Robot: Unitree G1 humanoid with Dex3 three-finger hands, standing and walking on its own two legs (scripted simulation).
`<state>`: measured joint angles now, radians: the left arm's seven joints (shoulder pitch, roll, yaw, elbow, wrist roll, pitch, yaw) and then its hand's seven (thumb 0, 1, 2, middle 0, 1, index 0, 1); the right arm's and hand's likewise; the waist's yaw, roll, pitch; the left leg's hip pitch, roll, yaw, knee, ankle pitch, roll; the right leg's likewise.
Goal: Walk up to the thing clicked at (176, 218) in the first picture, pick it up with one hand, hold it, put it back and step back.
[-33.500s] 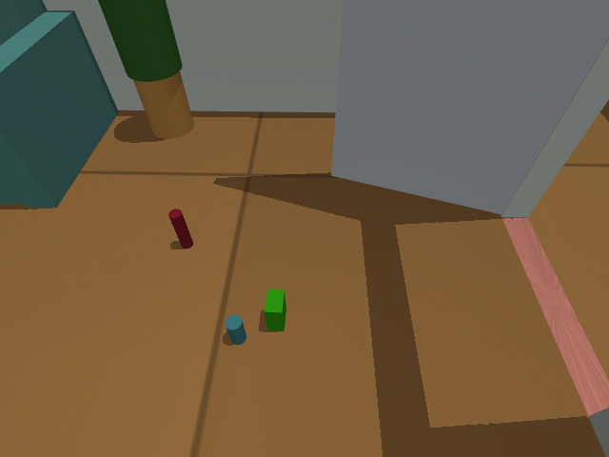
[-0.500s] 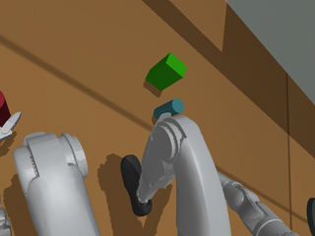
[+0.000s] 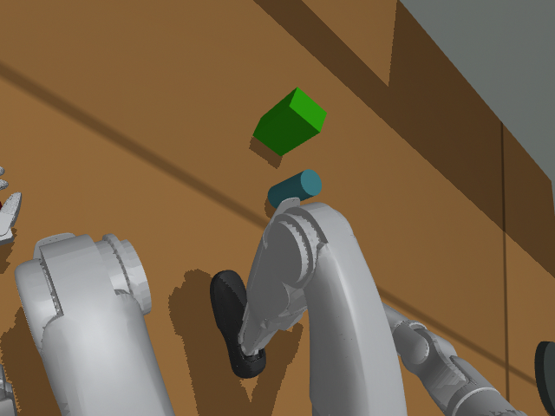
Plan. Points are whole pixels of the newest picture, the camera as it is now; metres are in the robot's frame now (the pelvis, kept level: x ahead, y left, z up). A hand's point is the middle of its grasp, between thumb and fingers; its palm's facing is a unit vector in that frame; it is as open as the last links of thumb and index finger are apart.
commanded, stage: settle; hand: left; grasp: from the side
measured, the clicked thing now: out of the picture +0.39 +0.27 -0.18
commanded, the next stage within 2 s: lift in 1.58 s
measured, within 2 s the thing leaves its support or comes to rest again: leaves its support in 0.08 s
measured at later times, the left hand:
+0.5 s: hand out of the picture +0.37 +0.28 -0.08, palm faces +0.24 -0.97 -0.03, open 6.8 cm
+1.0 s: hand out of the picture +0.38 +0.27 +0.02, palm faces +0.22 -0.97 -0.08, open 6.8 cm
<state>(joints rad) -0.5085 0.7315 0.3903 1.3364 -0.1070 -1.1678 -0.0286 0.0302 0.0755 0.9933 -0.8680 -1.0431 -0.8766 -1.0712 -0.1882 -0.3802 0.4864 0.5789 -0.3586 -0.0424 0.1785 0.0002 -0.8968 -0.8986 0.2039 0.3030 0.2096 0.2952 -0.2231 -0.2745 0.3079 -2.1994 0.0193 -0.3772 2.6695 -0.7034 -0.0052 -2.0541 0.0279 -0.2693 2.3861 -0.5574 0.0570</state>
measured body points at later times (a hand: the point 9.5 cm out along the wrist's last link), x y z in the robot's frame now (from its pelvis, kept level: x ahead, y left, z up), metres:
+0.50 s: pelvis +0.01 +0.00 +0.02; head +0.18 +0.16 +0.40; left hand +0.35 +0.33 -0.07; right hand +0.23 -0.23 -0.04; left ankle +0.09 +0.12 -0.25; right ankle +0.15 -0.12 -0.25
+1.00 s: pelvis +0.03 -0.02 +0.06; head +0.21 +0.08 +0.46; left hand +0.36 +0.32 +0.02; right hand +0.24 -0.24 -0.06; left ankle +0.09 +0.12 -0.25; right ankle +0.15 -0.12 -0.25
